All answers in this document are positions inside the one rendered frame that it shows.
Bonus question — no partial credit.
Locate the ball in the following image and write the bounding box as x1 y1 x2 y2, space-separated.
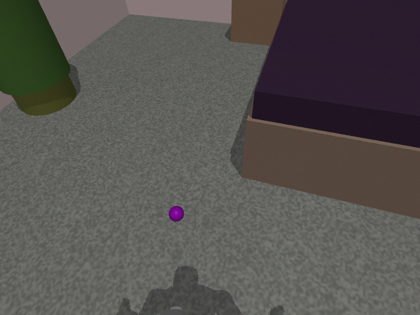
169 206 184 221

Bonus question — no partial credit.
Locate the potted plant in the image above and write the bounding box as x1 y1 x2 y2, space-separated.
0 0 77 116

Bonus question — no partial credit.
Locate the bed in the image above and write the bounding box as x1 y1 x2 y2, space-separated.
241 0 420 219

